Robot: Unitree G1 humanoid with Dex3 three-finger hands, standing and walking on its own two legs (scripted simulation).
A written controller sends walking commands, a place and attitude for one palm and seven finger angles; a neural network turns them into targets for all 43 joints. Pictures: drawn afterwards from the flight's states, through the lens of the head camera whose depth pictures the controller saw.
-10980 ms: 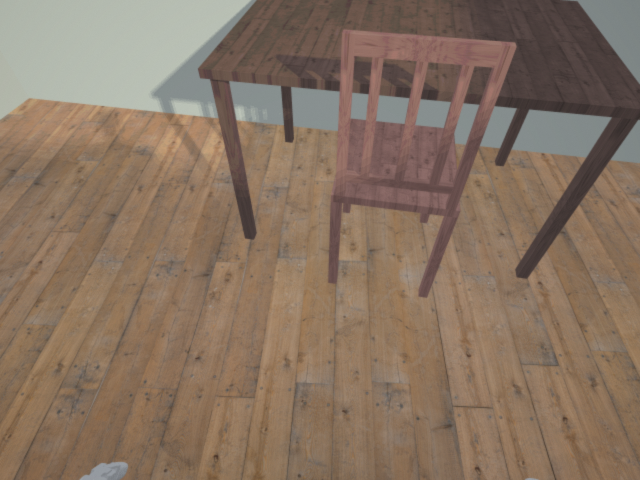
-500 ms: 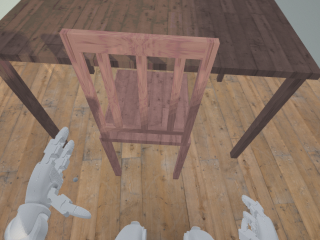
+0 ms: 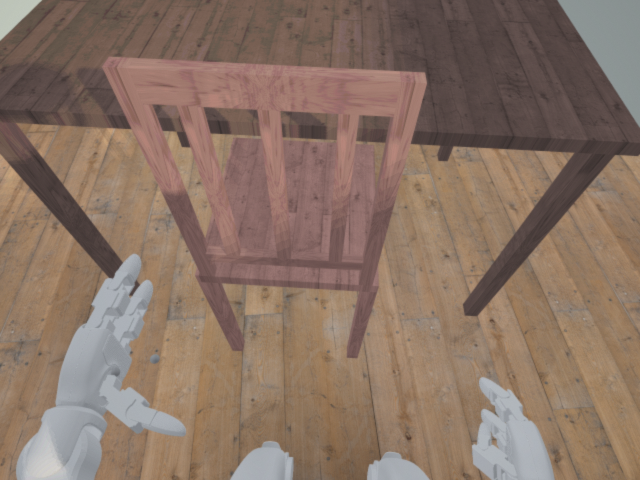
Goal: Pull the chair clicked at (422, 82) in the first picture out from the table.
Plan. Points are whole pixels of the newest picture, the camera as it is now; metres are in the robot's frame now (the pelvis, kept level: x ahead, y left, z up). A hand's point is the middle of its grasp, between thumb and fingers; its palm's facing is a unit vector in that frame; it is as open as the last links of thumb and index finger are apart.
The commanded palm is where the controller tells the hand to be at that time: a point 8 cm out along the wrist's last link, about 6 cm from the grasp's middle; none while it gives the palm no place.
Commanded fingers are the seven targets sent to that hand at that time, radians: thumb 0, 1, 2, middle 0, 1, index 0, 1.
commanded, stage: aim the fingers beside a spindle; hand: left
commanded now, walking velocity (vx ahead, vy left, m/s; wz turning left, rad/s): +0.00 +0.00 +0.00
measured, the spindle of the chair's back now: (278, 196) +0.51 +0.10 +0.01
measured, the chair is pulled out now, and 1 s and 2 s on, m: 0.00 0.00 0.00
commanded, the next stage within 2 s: push the fingers through the gap in 1.90 s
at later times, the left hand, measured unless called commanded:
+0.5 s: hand (183, 333) +0.28 +0.19 +0.02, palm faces -0.04 -1.00 -0.04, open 17.0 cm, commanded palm +0.27 +0.24 +0.02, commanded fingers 0.00 -0.50 0.30 -0.06 -0.08 -0.06 -0.08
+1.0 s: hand (206, 307) +0.33 +0.17 +0.00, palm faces -0.04 -1.00 -0.04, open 17.0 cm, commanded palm +0.31 +0.22 +0.00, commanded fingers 0.00 -0.50 0.30 -0.06 -0.08 -0.06 -0.08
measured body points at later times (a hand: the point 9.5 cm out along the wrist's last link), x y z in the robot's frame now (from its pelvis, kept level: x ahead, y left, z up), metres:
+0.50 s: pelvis -0.01 +0.00 -0.01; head +0.08 +0.00 +0.43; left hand +0.28 +0.24 +0.02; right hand +0.16 -0.25 -0.10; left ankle +0.01 +0.10 -0.66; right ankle +0.01 -0.11 -0.66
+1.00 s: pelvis -0.01 +0.00 -0.02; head +0.09 +0.00 +0.41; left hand +0.32 +0.23 +0.00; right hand +0.14 -0.25 -0.13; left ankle +0.01 +0.10 -0.66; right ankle +0.01 -0.11 -0.66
